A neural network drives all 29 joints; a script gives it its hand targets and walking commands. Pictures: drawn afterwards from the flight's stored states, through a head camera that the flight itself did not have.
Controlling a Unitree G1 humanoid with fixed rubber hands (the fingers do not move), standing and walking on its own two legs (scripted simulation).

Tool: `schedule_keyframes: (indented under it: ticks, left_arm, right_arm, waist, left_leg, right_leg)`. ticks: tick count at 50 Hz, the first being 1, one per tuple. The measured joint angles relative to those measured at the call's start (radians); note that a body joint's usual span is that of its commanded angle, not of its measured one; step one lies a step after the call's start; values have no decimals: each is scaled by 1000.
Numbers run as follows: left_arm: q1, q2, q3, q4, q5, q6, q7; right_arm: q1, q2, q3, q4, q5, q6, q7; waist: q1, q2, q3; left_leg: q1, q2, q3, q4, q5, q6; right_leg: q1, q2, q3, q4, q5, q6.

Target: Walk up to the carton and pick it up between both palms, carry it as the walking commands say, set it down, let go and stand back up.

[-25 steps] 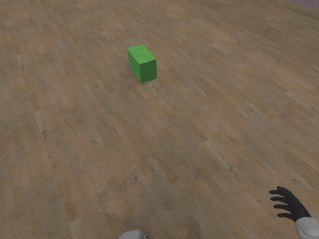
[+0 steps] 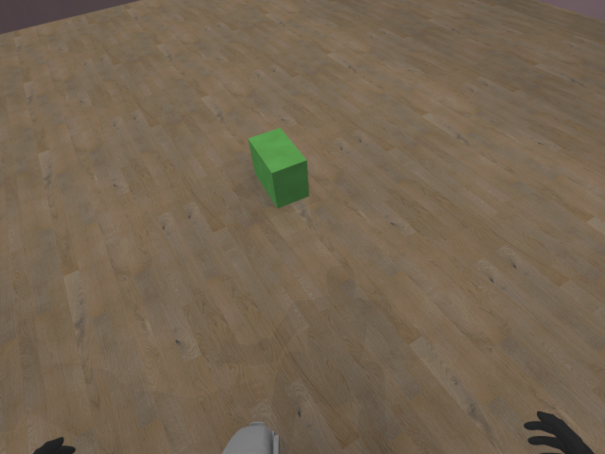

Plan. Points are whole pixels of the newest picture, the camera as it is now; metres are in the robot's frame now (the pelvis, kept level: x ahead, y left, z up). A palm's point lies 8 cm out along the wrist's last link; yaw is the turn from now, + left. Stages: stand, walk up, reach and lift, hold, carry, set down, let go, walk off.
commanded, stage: walk up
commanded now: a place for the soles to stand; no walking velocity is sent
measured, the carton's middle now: (278, 167) +1.40 +0.19 -0.66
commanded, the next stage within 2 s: none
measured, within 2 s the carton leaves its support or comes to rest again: neither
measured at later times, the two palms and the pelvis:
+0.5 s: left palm (95, 303) +0.37 +0.40 -0.08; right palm (499, 331) +0.30 -0.27 -0.07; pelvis +0.25 +0.08 +0.00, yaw -3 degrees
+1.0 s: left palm (80, 239) +0.52 +0.50 -0.09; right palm (417, 191) +0.61 -0.21 -0.07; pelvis +0.48 +0.14 -0.02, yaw -1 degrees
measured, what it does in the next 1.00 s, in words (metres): walks ahead: left foot, then right foot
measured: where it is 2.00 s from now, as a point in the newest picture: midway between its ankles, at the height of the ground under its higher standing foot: (273, 276)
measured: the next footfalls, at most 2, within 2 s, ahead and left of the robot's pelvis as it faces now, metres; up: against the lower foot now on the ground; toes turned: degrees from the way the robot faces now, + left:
left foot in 0.18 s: +0.27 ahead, +0.17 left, +0.00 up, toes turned +6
right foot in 0.58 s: +0.45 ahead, -0.05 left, +0.00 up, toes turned -9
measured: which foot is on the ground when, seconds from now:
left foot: up 0.00-0.16, down 0.18-0.58, up 0.60-0.92, down 0.94-1.00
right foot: down 0.00-0.20, up 0.22-0.56, down 0.58-0.94, up 0.96-1.00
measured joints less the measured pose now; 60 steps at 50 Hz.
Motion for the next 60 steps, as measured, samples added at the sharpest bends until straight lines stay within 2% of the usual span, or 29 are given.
schedule_keyframes:
  ticks: [5,8,10,12,14,16,19,23,27,29,30,33,35,39,42,45,47,48,50,52,55,60]
  left_arm:
    - [64,22,-1,24,3,7,-4]
    - [85,34,-9,39,-2,18,1]
    - [85,34,-19,41,-12,30,7]
    - [60,21,-29,44,-16,40,15]
    - [40,6,-37,46,-21,40,18]
    - [29,-11,-42,46,-19,37,12]
    - [13,-31,-47,47,-9,43,-3]
    - [-27,-49,-42,50,2,48,-20]
    - [-68,-51,-27,44,2,47,-29]
    - [-85,-40,-17,28,2,37,-22]
    - [-95,-36,-11,16,3,30,-15]
    - [-101,-29,-4,-18,-11,25,5]
    - [-85,-26,-2,-29,-15,25,11]
    - [-34,-8,0,-31,-4,21,5]
    - [10,8,2,-22,3,23,-2]
    - [44,21,0,-6,6,32,-5]
    - [64,27,-7,3,6,39,-5]
    - [66,27,-10,10,3,44,-3]
    - [53,14,-19,25,-2,55,8]
    - [39,-1,-28,36,-9,55,13]
    - [26,-26,-37,41,-8,51,6]
    - [-16,-56,-39,37,0,53,-17]
  right_arm:
    - [-76,0,-8,-8,13,6,29]
    - [-107,-3,-12,-19,15,3,31]
    - [-118,-11,-20,-32,5,-10,15]
    - [-108,1,-22,-40,20,-18,-7]
    - [-82,20,-16,-42,29,-21,-22]
    - [-50,31,-7,-41,26,-24,-29]
    - [4,30,-4,-42,17,-29,-32]
    - [71,13,-10,-38,15,-31,-32]
    - [112,-2,-11,-31,17,-20,-33]
    - [131,-3,-8,-32,16,-16,-39]
    - [131,1,-6,-31,16,-14,-42]
    - [116,13,6,-24,18,-6,-53]
    - [104,16,7,-25,13,-4,-51]
    - [72,15,2,-22,2,2,-26]
    - [44,10,-6,-22,3,5,-6]
    - [19,4,-15,-23,9,1,7]
    - [10,-9,-22,-30,10,-9,4]
    - [4,-11,-26,-34,8,-16,-4]
    - [2,-5,-27,-45,15,-26,-22]
    - [14,8,-21,-52,23,-28,-36]
    - [41,17,-11,-59,17,-29,-45]
    - [101,5,-11,-65,13,-28,-44]
  waist:
    - [33,-20,0]
    - [42,-41,-6]
    - [37,-60,2]
    - [28,-84,16]
    - [16,-110,20]
    - [-4,-126,20]
    - [-33,-131,22]
    - [-60,-117,29]
    - [-80,-91,28]
    - [-82,-75,26]
    - [-76,-64,32]
    - [-56,-31,45]
    - [-44,-12,39]
    - [-18,-9,25]
    - [5,-22,20]
    - [24,-44,9]
    - [27,-58,0]
    - [24,-73,4]
    - [13,-95,12]
    - [1,-118,17]
    - [-28,-134,19]
    - [-58,-112,28]
  left_leg:
    - [14,17,32,-227,144,3]
    - [84,-11,61,-315,126,25]
    - [111,-41,74,-312,155,50]
    - [117,-58,87,-257,111,54]
    - [164,-69,103,-281,76,56]
    - [217,-80,115,-328,68,57]
    - [284,-94,130,-373,45,67]
    - [367,-106,148,-404,-3,66]
    - [438,-107,160,-392,-79,51]
    - [437,-94,155,-307,-147,45]
    - [400,-83,137,-196,-166,49]
    - [241,-93,26,143,-162,47]
    - [156,-71,-4,190,-128,36]
    - [56,-13,-2,32,-76,11]
    - [41,11,19,-109,7,4]
    - [80,6,48,-225,64,7]
    - [133,-18,64,-291,62,22]
    - [136,-31,74,-275,97,26]
    - [142,-44,91,-231,70,33]
    - [181,-53,108,-251,41,42]
    - [246,-66,125,-306,30,47]
    - [326,-72,144,-340,-19,52]
  right_leg:
    - [113,-21,1,-47,-56,36]
    - [151,-53,7,-4,-129,60]
    - [95,-91,37,182,-174,32]
    - [-29,-67,143,456,-172,11]
    - [-131,-43,188,584,-130,0]
    - [-200,-44,183,557,-94,3]
    - [-262,-53,156,421,-67,17]
    - [-289,-54,122,238,32,19]
    - [-239,-20,88,97,100,5]
    - [-183,6,80,37,130,-20]
    - [-187,12,75,68,143,-25]
    - [-159,20,59,124,56,-23]
    - [-119,21,46,100,31,-16]
    - [-49,5,35,56,4,-5]
    - [-1,-13,38,45,-33,5]
    - [36,-37,49,63,-87,19]
    - [39,-61,63,127,-149,15]
    - [13,-75,85,211,-173,1]
    - [-83,-43,169,440,-194,-3]
    - [-166,-14,204,561,-154,-2]
    - [-233,-19,178,498,-112,10]
    - [-253,-24,115,261,-38,16]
